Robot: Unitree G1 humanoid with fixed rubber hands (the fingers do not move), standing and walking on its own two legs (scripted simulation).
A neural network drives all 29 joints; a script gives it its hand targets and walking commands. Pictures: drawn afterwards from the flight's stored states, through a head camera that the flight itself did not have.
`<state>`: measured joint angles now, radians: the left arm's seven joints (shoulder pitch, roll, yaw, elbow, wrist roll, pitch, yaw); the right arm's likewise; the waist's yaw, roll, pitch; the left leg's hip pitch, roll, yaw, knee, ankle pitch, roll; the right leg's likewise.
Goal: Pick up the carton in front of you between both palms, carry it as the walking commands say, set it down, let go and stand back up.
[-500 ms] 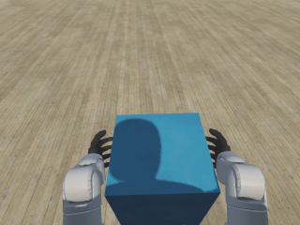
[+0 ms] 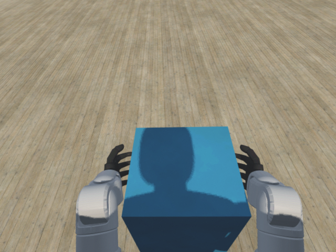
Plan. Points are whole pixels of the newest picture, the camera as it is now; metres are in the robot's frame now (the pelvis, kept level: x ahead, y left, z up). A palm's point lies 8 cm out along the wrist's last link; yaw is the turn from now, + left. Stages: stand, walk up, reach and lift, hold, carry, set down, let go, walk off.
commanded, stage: carry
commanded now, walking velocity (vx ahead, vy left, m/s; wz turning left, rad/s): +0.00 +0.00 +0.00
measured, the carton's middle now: (182, 193) +0.27 +0.00 +0.01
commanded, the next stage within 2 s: hold in 1.60 s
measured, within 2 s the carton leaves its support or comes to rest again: neither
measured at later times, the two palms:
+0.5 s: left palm (103, 171) +0.30 +0.17 +0.08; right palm (235, 164) +0.30 -0.13 +0.08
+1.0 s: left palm (101, 192) +0.26 +0.18 +0.05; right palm (233, 187) +0.27 -0.12 +0.04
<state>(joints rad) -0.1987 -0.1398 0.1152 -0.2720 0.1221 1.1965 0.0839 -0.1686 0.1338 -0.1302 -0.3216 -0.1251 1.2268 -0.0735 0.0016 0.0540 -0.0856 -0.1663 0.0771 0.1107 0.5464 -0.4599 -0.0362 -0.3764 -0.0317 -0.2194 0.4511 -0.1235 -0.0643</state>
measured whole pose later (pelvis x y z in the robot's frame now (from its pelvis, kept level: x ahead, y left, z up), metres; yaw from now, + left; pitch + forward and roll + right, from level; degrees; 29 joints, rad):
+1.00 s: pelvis -0.01 +0.02 +0.00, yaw +1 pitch +1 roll +0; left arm -0.16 -0.13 0.14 0.06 0.22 0.87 0.02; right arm -0.15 0.13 -0.12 0.05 -0.21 0.89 -0.02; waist 0.00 0.00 -0.11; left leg -0.16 0.03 0.15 0.53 -0.39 0.01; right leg -0.38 -0.09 -0.19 0.51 -0.14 -0.02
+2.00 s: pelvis -0.03 +0.00 +0.00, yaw +13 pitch -6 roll +0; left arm -0.38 -0.16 0.33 0.41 0.32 0.58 -0.03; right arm -0.35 0.18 -0.30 0.32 -0.32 0.66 0.00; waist -0.02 0.04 0.09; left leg -0.08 -0.02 -0.09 0.48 -0.30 0.00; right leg -0.20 0.00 0.03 0.42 -0.12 0.02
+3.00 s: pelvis -0.08 -0.01 -0.21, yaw +16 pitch +46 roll +3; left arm -0.89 -0.07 0.38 0.73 0.18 0.19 0.10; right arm -0.81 0.01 -0.48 0.60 -0.23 0.24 0.00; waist -0.10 0.08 -0.22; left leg -1.78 -0.15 -0.08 1.55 -0.58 -0.04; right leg -1.91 0.04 0.12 1.47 -0.36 0.07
